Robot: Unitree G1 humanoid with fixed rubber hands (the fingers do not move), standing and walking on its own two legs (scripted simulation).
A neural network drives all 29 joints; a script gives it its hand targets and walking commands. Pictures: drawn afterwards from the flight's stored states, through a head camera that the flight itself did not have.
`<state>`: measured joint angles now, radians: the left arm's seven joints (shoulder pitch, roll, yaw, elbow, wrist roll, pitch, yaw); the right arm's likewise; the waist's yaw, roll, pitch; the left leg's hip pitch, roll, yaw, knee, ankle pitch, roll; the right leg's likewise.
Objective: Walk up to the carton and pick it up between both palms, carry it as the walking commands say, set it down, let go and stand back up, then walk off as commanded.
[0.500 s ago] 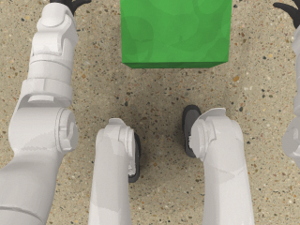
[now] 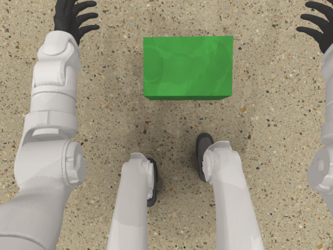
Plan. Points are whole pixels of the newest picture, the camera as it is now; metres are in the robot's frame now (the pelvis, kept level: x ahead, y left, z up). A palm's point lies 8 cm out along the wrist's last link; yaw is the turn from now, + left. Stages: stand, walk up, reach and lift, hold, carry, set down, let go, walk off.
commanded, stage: set down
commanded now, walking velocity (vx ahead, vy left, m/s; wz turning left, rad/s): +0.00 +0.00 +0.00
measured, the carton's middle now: (186, 72) +0.52 -0.08 -0.46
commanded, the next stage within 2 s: let go in 0.44 s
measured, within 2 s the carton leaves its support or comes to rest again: neither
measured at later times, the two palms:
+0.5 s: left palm (26, 3) +0.55 +0.16 +0.02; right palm out of the picture +0.47 -0.32 +0.01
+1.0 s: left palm out of the picture +0.38 +0.21 +0.11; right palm out of the picture +0.32 -0.27 +0.11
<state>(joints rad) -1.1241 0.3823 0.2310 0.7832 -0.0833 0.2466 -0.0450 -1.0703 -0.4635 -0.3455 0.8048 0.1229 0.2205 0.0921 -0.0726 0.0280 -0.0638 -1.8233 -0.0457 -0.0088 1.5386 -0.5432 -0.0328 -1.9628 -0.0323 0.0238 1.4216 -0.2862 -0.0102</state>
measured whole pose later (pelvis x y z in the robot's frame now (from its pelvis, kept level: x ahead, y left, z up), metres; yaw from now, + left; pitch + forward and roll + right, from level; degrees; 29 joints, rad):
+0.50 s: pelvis +0.03 -0.01 +0.11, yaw -1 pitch +44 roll +3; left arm -1.00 0.33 0.29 0.86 0.01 0.16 -0.09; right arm -0.94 -0.37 -0.38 0.85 0.01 0.15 0.12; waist -0.06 0.03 -0.09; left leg -1.42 -0.03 -0.03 1.04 -0.39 -0.03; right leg -1.54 -0.03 0.00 0.95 -0.17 -0.02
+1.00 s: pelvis +0.09 +0.00 +0.19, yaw -3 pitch +20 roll +0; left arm -0.18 0.21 0.14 0.58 0.02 0.04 -0.05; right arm -0.09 -0.26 -0.14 0.51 0.02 0.04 0.10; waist -0.03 0.02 -0.03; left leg -0.67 -0.01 -0.04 0.69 -0.37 -0.02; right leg -0.80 -0.01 -0.01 0.63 -0.18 -0.01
